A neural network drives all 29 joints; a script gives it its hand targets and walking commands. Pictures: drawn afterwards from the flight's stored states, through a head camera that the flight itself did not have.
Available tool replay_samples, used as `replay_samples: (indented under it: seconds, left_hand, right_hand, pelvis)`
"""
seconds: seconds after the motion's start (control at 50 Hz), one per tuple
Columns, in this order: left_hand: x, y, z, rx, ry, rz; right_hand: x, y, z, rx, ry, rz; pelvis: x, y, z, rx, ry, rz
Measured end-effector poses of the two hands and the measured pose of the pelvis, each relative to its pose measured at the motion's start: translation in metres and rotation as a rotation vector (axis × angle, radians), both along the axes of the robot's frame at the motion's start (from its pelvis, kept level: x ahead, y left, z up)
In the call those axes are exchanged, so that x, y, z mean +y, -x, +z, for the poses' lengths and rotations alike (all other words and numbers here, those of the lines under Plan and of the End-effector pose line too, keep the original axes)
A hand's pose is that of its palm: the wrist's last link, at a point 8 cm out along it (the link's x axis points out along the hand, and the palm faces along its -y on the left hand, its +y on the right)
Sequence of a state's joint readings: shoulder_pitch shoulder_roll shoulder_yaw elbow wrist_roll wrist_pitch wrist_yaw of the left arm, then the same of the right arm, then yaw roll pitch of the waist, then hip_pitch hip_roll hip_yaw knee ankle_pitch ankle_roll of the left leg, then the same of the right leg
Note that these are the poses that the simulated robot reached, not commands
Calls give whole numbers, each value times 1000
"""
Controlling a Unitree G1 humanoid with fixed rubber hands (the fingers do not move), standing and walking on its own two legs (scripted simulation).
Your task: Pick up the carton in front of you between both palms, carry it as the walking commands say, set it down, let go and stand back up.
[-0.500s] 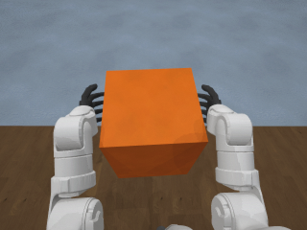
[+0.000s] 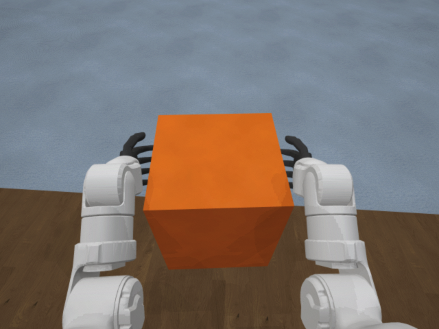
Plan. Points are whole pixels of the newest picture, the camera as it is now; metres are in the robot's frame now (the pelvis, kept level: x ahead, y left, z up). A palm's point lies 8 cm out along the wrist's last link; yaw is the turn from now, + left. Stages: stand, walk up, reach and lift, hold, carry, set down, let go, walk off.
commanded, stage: carry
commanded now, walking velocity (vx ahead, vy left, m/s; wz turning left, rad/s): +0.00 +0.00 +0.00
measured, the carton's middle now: (216, 196) +0.35 +0.00 +0.04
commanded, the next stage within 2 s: none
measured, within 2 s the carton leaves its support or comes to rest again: neither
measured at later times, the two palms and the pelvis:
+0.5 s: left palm (108, 185) +0.31 +0.18 +0.14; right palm (297, 186) +0.30 -0.12 +0.14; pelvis -0.03 +0.02 +0.01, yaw +0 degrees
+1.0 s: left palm (106, 187) +0.31 +0.18 +0.13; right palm (294, 189) +0.30 -0.12 +0.13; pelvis -0.04 +0.03 +0.00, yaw +0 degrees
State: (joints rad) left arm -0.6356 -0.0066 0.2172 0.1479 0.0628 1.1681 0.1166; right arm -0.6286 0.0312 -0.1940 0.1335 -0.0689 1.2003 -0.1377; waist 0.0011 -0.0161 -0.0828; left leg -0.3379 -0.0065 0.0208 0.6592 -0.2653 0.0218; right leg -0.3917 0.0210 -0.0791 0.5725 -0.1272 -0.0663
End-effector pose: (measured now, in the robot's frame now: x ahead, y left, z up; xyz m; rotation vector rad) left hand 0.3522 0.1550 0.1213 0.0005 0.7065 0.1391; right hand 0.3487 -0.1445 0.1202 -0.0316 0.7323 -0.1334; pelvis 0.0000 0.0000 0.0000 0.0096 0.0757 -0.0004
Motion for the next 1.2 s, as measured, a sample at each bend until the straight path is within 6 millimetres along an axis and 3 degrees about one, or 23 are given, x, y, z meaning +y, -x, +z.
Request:
replay_samples:
  seconds: [0.56, 1.0, 1.1, 1.2]
  left_hand:
    - [23, 47, 18, 25, -24, -15]
    - [25, 46, 11, 38, -25, -21]
    - [24, 38, 13, 38, -24, -24]
    - [14, 12, 14, 34, -33, -36]
  right_hand:
    - [23, 46, 18, 25, 14, 18]
    - [25, 46, 11, 38, 12, 13]
    - [24, 39, 12, 37, 9, 7]
    - [14, 18, 10, 34, 5, 0]
  pelvis:
    - [22, 33, 5, -49, 2, 0]
    - [27, 39, 3, -41, 4, 1]
    - [27, 26, 3, -28, 15, -1]
    - [20, 4, 1, -16, 32, -5]
